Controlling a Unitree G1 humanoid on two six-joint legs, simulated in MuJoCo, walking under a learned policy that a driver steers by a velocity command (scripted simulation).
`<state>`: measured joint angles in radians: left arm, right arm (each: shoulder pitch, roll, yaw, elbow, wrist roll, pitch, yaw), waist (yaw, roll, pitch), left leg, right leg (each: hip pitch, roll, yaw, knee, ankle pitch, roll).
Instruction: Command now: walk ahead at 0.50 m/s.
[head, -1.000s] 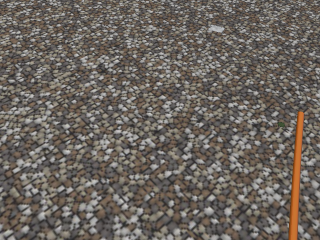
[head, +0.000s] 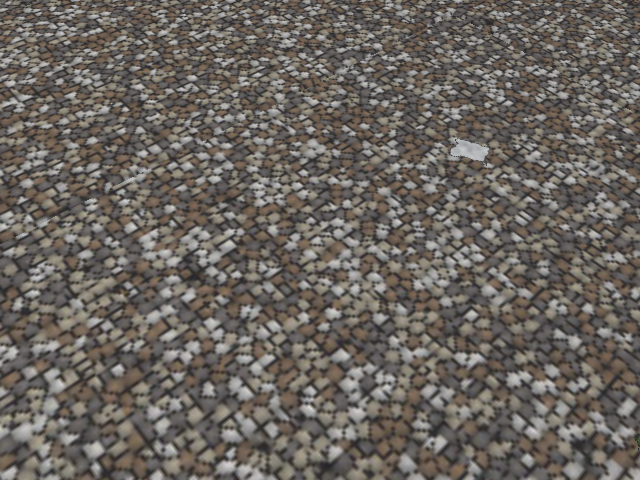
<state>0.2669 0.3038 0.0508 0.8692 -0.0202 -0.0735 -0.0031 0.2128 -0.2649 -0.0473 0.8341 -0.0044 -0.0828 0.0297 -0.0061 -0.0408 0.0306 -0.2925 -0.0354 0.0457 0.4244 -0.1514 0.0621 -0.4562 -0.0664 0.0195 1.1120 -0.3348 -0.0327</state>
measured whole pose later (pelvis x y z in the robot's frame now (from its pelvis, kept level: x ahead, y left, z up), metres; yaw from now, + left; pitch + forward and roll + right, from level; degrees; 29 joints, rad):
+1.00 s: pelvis +0.37 -0.03 +0.00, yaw +0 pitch -1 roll -1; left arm 0.15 0.24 0.02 1.00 0.01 0.00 0.02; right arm 0.14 -0.23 -0.04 1.00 0.00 -0.01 -0.03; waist 0.01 -0.01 0.03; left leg -0.25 0.03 -0.02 0.49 -0.23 -0.02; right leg -0.17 0.01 -0.05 0.45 -0.26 -0.01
